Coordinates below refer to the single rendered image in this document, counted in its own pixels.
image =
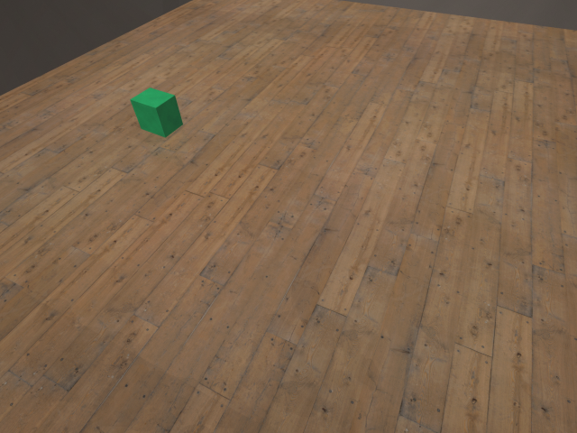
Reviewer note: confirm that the carton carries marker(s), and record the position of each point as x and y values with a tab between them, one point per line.
157	112

